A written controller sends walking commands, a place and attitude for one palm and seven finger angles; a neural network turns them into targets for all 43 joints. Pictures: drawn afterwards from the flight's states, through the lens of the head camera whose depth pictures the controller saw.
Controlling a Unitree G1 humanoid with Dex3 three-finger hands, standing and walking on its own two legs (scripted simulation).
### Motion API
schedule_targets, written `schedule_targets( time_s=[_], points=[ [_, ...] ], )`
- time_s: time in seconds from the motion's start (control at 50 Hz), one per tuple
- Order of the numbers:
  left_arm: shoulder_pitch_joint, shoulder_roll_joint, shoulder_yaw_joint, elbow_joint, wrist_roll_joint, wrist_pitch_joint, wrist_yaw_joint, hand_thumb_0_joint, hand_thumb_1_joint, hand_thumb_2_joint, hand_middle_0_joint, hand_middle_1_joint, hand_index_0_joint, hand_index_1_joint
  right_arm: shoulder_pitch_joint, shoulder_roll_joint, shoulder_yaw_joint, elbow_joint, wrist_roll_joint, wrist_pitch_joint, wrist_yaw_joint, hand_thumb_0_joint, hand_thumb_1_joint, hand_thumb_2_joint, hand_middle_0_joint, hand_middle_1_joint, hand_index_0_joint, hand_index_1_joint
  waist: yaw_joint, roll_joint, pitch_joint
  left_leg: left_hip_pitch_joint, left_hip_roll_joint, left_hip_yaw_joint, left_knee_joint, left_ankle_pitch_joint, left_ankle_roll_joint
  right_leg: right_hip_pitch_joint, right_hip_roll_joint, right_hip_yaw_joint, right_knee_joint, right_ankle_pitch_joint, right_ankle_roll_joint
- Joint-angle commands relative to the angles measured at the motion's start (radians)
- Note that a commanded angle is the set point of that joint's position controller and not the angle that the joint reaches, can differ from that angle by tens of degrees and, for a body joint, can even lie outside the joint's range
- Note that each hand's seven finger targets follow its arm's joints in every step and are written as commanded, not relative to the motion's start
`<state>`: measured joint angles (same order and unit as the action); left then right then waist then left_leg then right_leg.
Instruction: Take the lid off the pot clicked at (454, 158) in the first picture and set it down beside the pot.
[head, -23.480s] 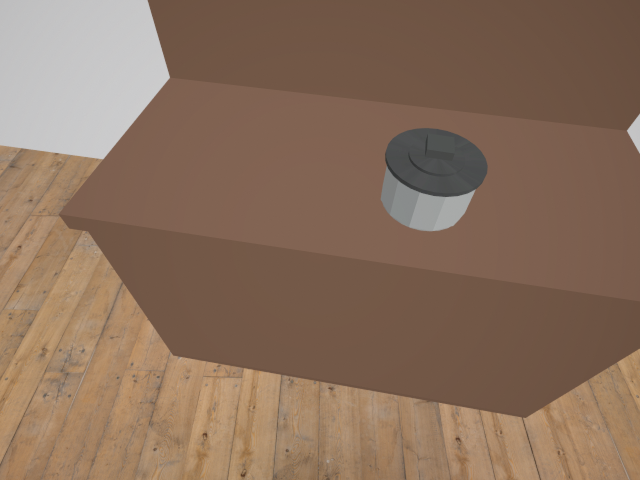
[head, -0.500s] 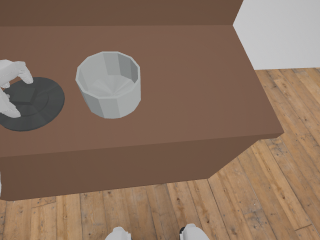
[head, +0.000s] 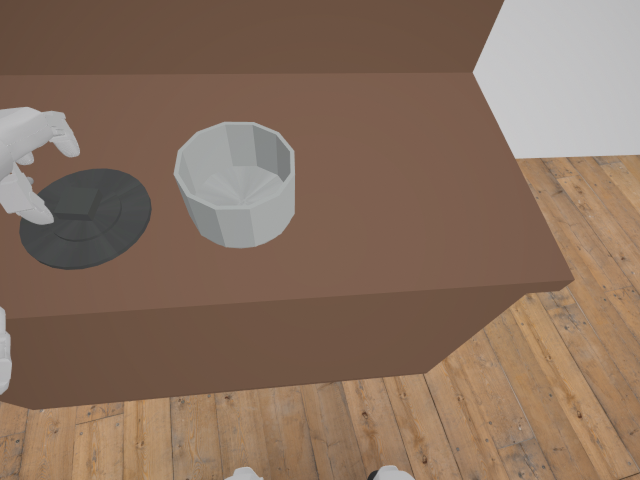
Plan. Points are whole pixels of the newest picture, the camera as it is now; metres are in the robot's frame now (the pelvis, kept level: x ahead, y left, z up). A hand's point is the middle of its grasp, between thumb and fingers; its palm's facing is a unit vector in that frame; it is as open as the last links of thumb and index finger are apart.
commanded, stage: raise the empty hand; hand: left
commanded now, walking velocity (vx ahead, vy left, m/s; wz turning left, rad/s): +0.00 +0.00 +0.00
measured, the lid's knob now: (79, 203) +0.49 +0.31 +0.01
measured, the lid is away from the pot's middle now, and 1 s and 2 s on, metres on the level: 0.22 0.22 0.22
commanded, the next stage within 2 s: draw the hand back to the body in 0.84 s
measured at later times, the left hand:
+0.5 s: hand (0, 147) +0.47 +0.33 +0.14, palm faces -0.39 -0.12 -0.91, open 11.0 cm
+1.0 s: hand out of the picture +0.48 +0.32 +0.16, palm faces -0.38 -0.12 -0.92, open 11.0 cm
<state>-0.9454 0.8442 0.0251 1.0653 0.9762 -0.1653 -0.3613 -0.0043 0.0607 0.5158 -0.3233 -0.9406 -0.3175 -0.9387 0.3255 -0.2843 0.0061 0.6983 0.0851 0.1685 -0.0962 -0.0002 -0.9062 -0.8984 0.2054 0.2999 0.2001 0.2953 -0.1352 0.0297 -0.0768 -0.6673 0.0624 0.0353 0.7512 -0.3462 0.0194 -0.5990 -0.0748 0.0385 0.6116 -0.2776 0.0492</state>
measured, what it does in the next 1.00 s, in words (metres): stands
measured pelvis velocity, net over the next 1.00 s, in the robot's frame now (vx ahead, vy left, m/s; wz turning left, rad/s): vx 0.02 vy -0.01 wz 0.02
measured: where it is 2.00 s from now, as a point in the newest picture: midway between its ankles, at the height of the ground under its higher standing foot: outside the picture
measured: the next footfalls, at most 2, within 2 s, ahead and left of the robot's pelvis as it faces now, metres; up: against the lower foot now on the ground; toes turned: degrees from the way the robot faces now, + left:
none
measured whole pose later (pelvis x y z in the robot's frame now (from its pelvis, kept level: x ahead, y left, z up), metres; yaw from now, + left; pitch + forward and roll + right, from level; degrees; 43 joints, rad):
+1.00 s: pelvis +0.02 -0.01 +0.02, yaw +1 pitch +13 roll -2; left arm -1.04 0.88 -0.01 1.00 0.94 -0.09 -0.49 0.00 0.06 0.52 -0.32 -0.94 -0.32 -0.94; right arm 0.29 -0.29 0.01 0.70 0.10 0.17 -0.08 0.00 -0.91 -0.90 0.20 0.30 0.20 0.30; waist -0.11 0.03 -0.05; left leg -0.52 0.06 0.03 0.61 -0.31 0.00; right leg -0.45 -0.08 0.02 0.48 -0.25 0.07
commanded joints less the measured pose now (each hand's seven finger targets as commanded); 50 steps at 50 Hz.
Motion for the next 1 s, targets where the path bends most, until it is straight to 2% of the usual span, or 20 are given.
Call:
schedule_targets(
  time_s=[0.0,0.06,0.1,0.2,0.26,0.3,0.32,0.38,0.52,0.56,0.6,0.66,0.7,0.76,0.78,0.8,0.86,0.9,0.94,0.98],
  points=[
    [-0.431,0.356,0.102,-0.202,-0.008,0.007,0.034,0.000,0.053,0.512,-0.305,-0.943,-0.305,-0.943,0.108,-0.193,-0.067,-0.057,0.000,-0.018,-0.012,0.000,-0.900,-0.900,0.200,0.300,0.200,0.300,0.018,0.126,-0.417,0.425,-0.067,0.000,-0.096,0.408,0.046,0.073,0.116,-0.114,-0.060,0.237,-0.080],
    [-0.431,0.294,0.045,-0.152,-0.013,0.024,0.022,0.000,0.053,0.512,-0.305,-0.943,-0.305,-0.943,0.106,-0.191,-0.063,-0.050,0.006,-0.022,-0.009,0.000,-0.900,-0.900,0.200,0.300,0.200,0.300,0.003,0.096,-0.343,0.404,-0.062,0.000,-0.114,0.355,0.045,0.053,0.118,-0.122,-0.075,0.196,-0.075],
    [-0.466,0.354,0.083,-0.209,-0.011,0.020,0.019,0.000,0.053,0.512,-0.305,-0.943,-0.305,-0.943,0.102,-0.196,-0.066,-0.059,0.004,-0.022,-0.014,0.000,-0.900,-0.900,0.200,0.300,0.200,0.300,0.015,0.120,-0.395,0.426,-0.068,0.007,-0.122,0.366,0.048,0.094,0.113,-0.109,-0.085,0.224,-0.078],
    [-0.458,0.348,0.086,-0.221,-0.017,0.021,0.005,0.000,0.053,0.512,-0.305,-0.943,-0.305,-0.943,0.103,-0.191,-0.068,-0.057,0.004,-0.031,-0.017,0.000,-0.900,-0.900,0.200,0.300,0.200,0.300,0.017,0.124,-0.413,0.468,-0.065,0.006,-0.131,0.441,0.049,0.120,0.115,-0.114,-0.096,0.272,-0.076],
    [-0.437,0.325,0.062,-0.158,-0.025,0.036,-0.006,0.000,0.053,0.512,-0.305,-0.943,-0.305,-0.943,0.098,-0.192,-0.064,-0.054,0.011,-0.031,-0.014,0.000,-0.900,-0.900,0.200,0.300,0.200,0.300,0.012,0.074,-0.346,0.423,-0.067,0.011,-0.141,0.383,0.050,0.124,0.114,-0.116,-0.107,0.253,-0.071],
    [-0.494,0.364,0.081,-0.244,-0.018,0.031,-0.008,0.000,0.053,0.512,-0.305,-0.943,-0.305,-0.943,0.089,-0.197,-0.068,-0.056,0.007,-0.028,-0.013,0.000,-0.900,-0.900,0.200,0.300,0.200,0.300,0.024,0.136,-0.397,0.464,-0.067,0.012,-0.148,0.426,0.049,0.149,0.109,-0.112,-0.110,0.284,-0.077],
    [-0.482,0.338,0.063,-0.234,-0.015,0.035,-0.009,0.000,0.053,0.512,-0.305,-0.943,-0.305,-0.943,0.094,-0.187,-0.067,-0.058,0.006,-0.032,-0.010,0.000,-0.900,-0.900,0.200,0.300,0.200,0.300,0.018,0.147,-0.402,0.484,-0.065,0.007,-0.144,0.461,0.048,0.143,0.114,-0.117,-0.106,0.289,-0.075],
    [-0.469,0.364,0.082,-0.204,-0.026,0.039,-0.024,0.000,0.053,0.512,-0.305,-0.943,-0.305,-0.943,0.088,-0.195,-0.064,-0.057,0.010,-0.029,-0.014,0.000,-0.900,-0.900,0.200,0.300,0.200,0.300,0.019,0.083,-0.376,0.447,-0.069,0.014,-0.154,0.414,0.052,0.171,0.112,-0.116,-0.120,0.295,-0.069],
    [-0.543,0.318,0.033,-0.272,-0.034,0.046,-0.049,0.000,0.053,0.512,-0.305,-0.943,-0.305,-0.943,0.077,-0.188,-0.066,-0.051,0.009,-0.035,-0.009,0.000,-0.900,-0.900,0.200,0.300,0.200,0.300,0.013,0.163,-0.394,0.530,-0.060,0.008,-0.154,0.510,0.050,0.155,0.112,-0.121,-0.129,0.320,-0.069],
    [-0.502,0.315,0.036,-0.209,-0.041,0.053,-0.055,0.000,0.053,0.512,-0.305,-0.943,-0.305,-0.943,0.077,-0.188,-0.063,-0.050,0.012,-0.036,-0.009,0.000,-0.900,-0.900,0.200,0.300,0.200,0.300,0.013,0.102,-0.363,0.497,-0.064,0.012,-0.158,0.468,0.053,0.166,0.113,-0.122,-0.137,0.314,-0.067],
    [-0.523,0.363,0.058,-0.207,-0.035,0.055,-0.056,0.000,0.053,0.512,-0.305,-0.943,-0.305,-0.943,0.068,-0.199,-0.057,-0.053,0.013,-0.033,-0.012,0.000,-0.900,-0.900,0.200,0.300,0.200,0.300,0.020,0.077,-0.362,0.461,-0.071,0.021,-0.172,0.428,0.054,0.206,0.109,-0.116,-0.139,0.331,-0.070],
    [-0.568,0.339,0.025,-0.231,-0.024,0.064,-0.061,0.000,0.053,0.512,-0.305,-0.943,-0.305,-0.943,0.066,-0.191,-0.058,-0.053,0.014,-0.040,-0.009,0.000,-0.900,-0.900,0.200,0.300,0.200,0.300,0.015,0.119,-0.369,0.484,-0.068,0.021,-0.172,0.432,0.054,0.204,0.110,-0.117,-0.142,0.332,-0.069],
    [-0.593,0.381,0.060,-0.279,-0.025,0.057,-0.065,0.000,0.053,0.512,-0.305,-0.943,-0.305,-0.943,0.063,-0.193,-0.059,-0.061,0.008,-0.041,-0.012,0.000,-0.900,-0.900,0.200,0.300,0.200,0.300,0.023,0.137,-0.425,0.519,-0.069,0.016,-0.168,0.505,0.055,0.230,0.108,-0.116,-0.140,0.374,-0.072],
    [-0.521,0.330,0.034,-0.180,-0.035,0.072,-0.079,0.000,0.053,0.512,-0.305,-0.943,-0.305,-0.943,0.067,-0.189,-0.056,-0.055,0.014,-0.038,-0.005,0.000,-0.900,-0.900,0.200,0.300,0.200,0.300,0.019,0.086,-0.366,0.489,-0.067,0.016,-0.165,0.507,0.053,0.210,0.112,-0.128,-0.138,0.368,-0.063],
    [-0.502,0.350,0.048,-0.162,-0.033,0.072,-0.082,0.000,0.053,0.512,-0.305,-0.943,-0.305,-0.943,0.064,-0.194,-0.054,-0.058,0.016,-0.034,-0.002,0.000,-0.900,-0.900,0.200,0.300,0.200,0.300,0.025,0.072,-0.345,0.463,-0.072,0.020,-0.168,0.481,0.053,0.218,0.113,-0.126,-0.139,0.367,-0.064],
    [-0.504,0.379,0.067,-0.177,-0.028,0.070,-0.081,0.000,0.053,0.512,-0.305,-0.943,-0.305,-0.943,0.056,-0.199,-0.055,-0.062,0.016,-0.029,0.000,0.000,-0.900,-0.900,0.200,0.300,0.200,0.300,0.032,0.064,-0.364,0.463,-0.073,0.022,-0.167,0.499,0.051,0.238,0.108,-0.121,-0.134,0.387,-0.067],
    [-0.562,0.306,0.005,-0.257,-0.024,0.073,-0.088,0.000,0.053,0.512,-0.305,-0.943,-0.305,-0.943,0.049,-0.184,-0.062,-0.066,0.013,-0.020,0.007,0.000,-0.900,-0.900,0.200,0.300,0.200,0.300,0.021,0.143,-0.396,0.518,-0.068,0.013,-0.160,0.558,0.050,0.207,0.113,-0.126,-0.133,0.380,-0.067],
    [-0.546,0.358,0.061,-0.276,-0.033,0.062,-0.092,0.000,0.053,0.512,-0.305,-0.943,-0.305,-0.943,0.052,-0.188,-0.065,-0.065,0.008,-0.019,0.005,0.000,-0.900,-0.900,0.200,0.300,0.200,0.300,0.029,0.109,-0.419,0.532,-0.069,0.008,-0.151,0.609,0.056,0.226,0.113,-0.124,-0.135,0.417,-0.065],
    [-0.515,0.302,0.026,-0.237,-0.044,0.068,-0.099,0.000,0.053,0.512,-0.305,-0.943,-0.305,-0.943,0.052,-0.182,-0.063,-0.065,0.011,-0.011,0.004,0.000,-0.900,-0.900,0.200,0.300,0.200,0.300,0.019,0.080,-0.390,0.509,-0.072,0.015,-0.159,0.559,0.056,0.208,0.114,-0.130,-0.139,0.389,-0.060],
    [-0.512,0.327,0.054,-0.296,-0.046,0.065,-0.093,0.000,0.053,0.512,-0.305,-0.943,-0.305,-0.943,0.041,-0.182,-0.065,-0.073,0.011,-0.007,0.010,0.000,-0.900,-0.900,0.200,0.300,0.200,0.300,0.034,0.094,-0.404,0.518,-0.071,0.012,-0.165,0.560,0.055,0.228,0.112,-0.132,-0.132,0.390,-0.064]
  ],
)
